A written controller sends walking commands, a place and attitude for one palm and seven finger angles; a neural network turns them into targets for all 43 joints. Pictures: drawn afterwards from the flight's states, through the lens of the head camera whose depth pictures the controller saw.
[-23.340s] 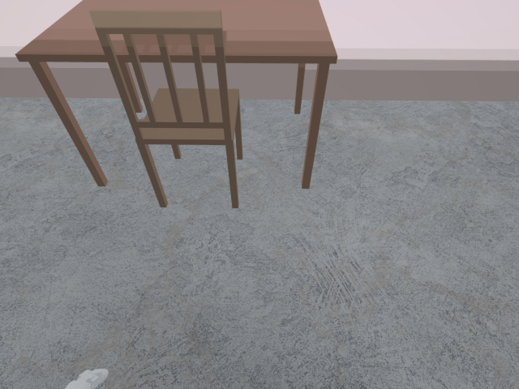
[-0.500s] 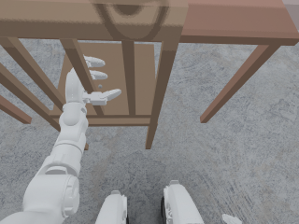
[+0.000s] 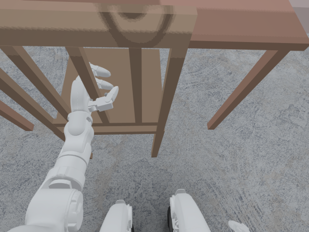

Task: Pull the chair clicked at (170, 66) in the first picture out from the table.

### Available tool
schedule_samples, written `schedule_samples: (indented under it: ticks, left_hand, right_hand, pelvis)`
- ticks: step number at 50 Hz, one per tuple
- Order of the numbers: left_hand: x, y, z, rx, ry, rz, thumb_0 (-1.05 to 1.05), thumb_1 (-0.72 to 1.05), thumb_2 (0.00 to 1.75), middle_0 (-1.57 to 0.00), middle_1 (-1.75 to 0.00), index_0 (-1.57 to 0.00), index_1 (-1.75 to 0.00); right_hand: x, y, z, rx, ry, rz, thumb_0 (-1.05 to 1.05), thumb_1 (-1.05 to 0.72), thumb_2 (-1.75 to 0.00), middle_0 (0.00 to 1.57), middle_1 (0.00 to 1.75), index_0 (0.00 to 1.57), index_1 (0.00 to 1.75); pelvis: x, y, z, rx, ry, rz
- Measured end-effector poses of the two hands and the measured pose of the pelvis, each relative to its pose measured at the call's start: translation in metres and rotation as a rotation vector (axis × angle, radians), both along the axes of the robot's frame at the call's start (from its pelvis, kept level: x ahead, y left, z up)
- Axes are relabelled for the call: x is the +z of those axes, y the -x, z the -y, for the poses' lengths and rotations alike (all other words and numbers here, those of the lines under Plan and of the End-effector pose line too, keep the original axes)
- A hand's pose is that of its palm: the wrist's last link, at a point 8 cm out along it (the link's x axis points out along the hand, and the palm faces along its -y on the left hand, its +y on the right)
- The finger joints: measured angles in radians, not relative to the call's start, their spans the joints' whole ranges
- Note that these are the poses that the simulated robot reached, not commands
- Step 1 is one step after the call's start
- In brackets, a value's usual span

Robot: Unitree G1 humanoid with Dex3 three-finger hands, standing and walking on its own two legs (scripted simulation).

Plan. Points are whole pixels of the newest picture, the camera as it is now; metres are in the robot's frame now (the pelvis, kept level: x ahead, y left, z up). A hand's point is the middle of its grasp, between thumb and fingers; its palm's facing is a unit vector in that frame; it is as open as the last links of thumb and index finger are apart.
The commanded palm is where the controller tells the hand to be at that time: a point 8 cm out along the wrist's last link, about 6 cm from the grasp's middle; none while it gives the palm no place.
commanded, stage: hook a spindle and tug to test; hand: left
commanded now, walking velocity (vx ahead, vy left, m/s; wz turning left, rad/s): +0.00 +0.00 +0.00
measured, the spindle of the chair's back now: (94, 94) +0.45 +0.13 +0.03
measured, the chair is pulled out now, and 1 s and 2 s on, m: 0.03 0.04 0.04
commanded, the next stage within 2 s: open the thumb and straighten the fingers in 0.36 s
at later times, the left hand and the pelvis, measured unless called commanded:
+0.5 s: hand (105, 107) +0.42 +0.11 +0.02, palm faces -0.05 -1.00 -0.04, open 5.1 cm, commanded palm +0.41 +0.16 +0.02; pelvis +0.03 +0.00 +0.01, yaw +0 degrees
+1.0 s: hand (105, 102) +0.43 +0.11 +0.02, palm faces -0.04 -1.00 -0.06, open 14.9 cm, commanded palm +0.41 +0.16 +0.02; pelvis -0.02 -0.01 +0.00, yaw +1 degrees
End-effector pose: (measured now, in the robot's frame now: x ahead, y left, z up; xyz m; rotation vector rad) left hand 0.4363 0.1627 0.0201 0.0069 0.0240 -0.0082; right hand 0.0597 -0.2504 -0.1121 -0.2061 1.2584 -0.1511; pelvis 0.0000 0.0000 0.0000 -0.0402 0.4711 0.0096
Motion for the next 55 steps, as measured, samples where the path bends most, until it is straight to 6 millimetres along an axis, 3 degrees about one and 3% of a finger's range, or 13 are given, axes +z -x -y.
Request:
schedule_samples:
  ticks: [16, 23, 27, 32, 40, 46, 55]
  left_hand:
    - [0.0, 0.009, 0.002, -0.01, 0.004, -0.005, 0.03, 0.32, 0.9, -0.5, -1.45, -0.5, -1.45]
    - [0.001, 0.034, 0.0, -0.04, -0.025, -0.008, 0.02, 0.63, 0.9, -0.5, -1.45, -0.49, -1.45]
    - [0.0, 0.033, -0.001, -0.049, -0.053, -0.002, 0.01, 0.68, 0.87, -0.5, -1.45, -0.48, -1.45]
    - [0.003, 0.028, -0.001, -0.052, -0.053, -0.013, 0.01, 0.5, 0.75, -0.5, -1.45, -0.48, -1.45]
    - [0.006, 0.032, 0.0, -0.031, -0.05, -0.019, 0.01, -0.13, 0.41, -0.46, -1.35, -0.46, -1.36]
    - [0.005, 0.025, 0.0, -0.027, -0.05, 0.002, 0.0, -0.41, 0.27, -0.37, -1.06, -0.36, -1.07]
    - [0.008, 0.018, -0.002, -0.024, -0.049, -0.005, -0.01, -0.53, 0.21, -0.16, -0.47, -0.16, -0.47]
  right_hand:
    - [0.01, -0.031, -0.005, -0.005, -0.015, 0.044, 0.0, -0.91, -0.9, 0.2, 0.3, 0.2, 0.3]
    - [0.012, -0.05, -0.008, 0.026, -0.029, 0.069, 0.0, -0.91, -0.9, 0.2, 0.3, 0.2, 0.3]
    - [0.009, -0.06, -0.007, 0.053, -0.016, 0.088, 0.0, -0.91, -0.9, 0.2, 0.3, 0.21, 0.3]
    - [0.007, -0.064, -0.003, 0.054, -0.005, 0.122, 0.0, -0.91, -0.9, 0.2, 0.3, 0.21, 0.3]
    - [0.008, -0.044, 0.003, 0.051, -0.001, 0.134, 0.0, -0.91, -0.9, 0.2, 0.3, 0.21, 0.3]
    - [0.002, -0.013, 0.013, 0.038, 0.024, 0.098, 0.0, -0.91, -0.9, 0.2, 0.3, 0.21, 0.3]
    - [-0.002, 0.032, 0.02, -0.003, 0.043, 0.026, 0.0, -0.91, -0.9, 0.2, 0.3, 0.21, 0.3]
  pelvis:
    - [0.009, -0.02, -0.002, -0.012, 0.0, -0.006]
    - [0.013, -0.027, -0.001, -0.001, -0.001, 0.003]
    - [0.011, -0.024, 0.001, 0.014, -0.002, 0.012]
    - [0.008, -0.015, 0.003, 0.019, -0.002, 0.021]
    - [0.007, 0.0, 0.008, 0.015, -0.013, 0.039]
    - [-0.001, 0.014, 0.012, 0.016, -0.014, 0.043]
    - [-0.003, 0.027, 0.011, 0.004, -0.018, 0.041]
